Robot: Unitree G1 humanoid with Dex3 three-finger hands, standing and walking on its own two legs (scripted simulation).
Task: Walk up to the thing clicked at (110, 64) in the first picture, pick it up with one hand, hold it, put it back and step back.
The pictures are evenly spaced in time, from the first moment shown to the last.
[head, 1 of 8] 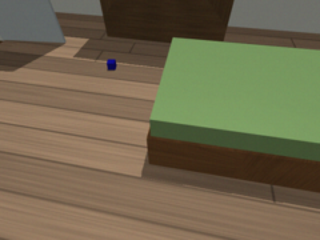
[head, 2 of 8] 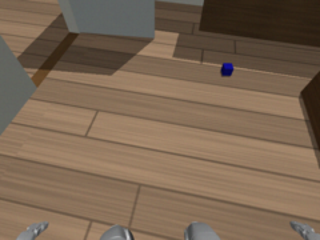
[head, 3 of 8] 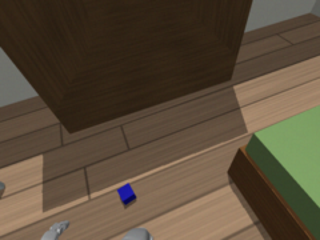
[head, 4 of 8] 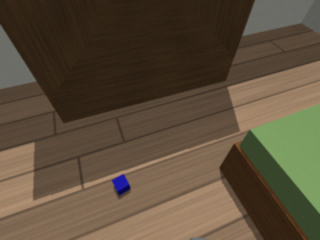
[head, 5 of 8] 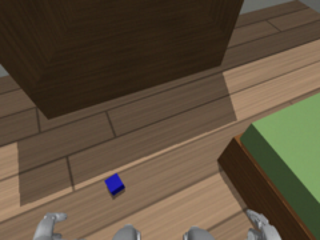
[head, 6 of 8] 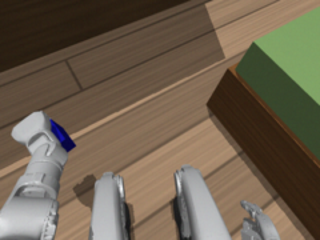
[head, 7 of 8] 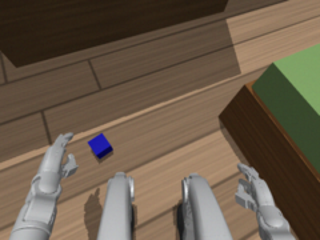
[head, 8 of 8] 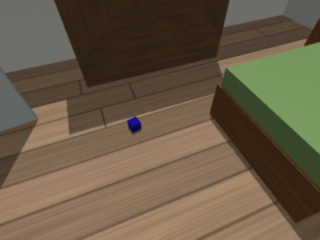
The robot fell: no
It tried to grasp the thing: yes
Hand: left
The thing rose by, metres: 0.66
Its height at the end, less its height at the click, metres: +0.00
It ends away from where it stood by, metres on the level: 0.02
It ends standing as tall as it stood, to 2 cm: yes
